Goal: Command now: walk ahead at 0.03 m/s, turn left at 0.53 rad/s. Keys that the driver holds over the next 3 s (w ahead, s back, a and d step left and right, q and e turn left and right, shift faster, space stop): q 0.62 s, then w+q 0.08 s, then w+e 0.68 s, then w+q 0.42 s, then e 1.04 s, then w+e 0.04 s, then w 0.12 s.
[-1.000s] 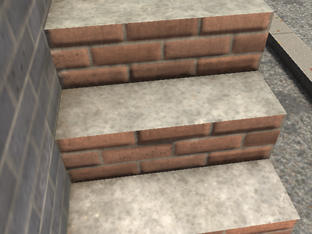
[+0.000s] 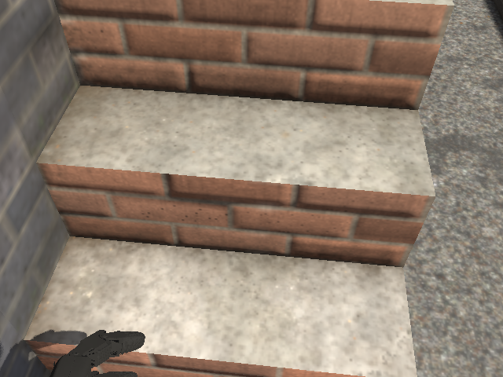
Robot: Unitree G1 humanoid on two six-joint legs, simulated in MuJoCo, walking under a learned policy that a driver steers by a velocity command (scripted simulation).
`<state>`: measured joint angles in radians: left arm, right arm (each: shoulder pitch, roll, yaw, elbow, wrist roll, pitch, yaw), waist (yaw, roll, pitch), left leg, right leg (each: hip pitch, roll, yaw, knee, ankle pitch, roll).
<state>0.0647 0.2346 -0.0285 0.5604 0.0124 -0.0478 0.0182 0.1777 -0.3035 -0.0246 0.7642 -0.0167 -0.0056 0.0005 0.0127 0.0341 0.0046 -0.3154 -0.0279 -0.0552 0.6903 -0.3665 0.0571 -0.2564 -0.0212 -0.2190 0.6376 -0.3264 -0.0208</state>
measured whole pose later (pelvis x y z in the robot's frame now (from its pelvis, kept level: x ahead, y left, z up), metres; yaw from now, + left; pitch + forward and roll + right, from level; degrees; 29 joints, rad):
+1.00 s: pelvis -0.01 -0.01 +0.00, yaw +20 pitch +0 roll -1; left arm 0.36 0.19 -0.04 0.71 0.03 0.06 -0.02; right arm 0.20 -0.15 0.04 0.72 -0.04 0.03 -0.08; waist 0.13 -0.04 -0.14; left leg -0.36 0.06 0.03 0.67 -0.31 0.00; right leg -0.57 0.01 0.03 1.32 -0.32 -0.01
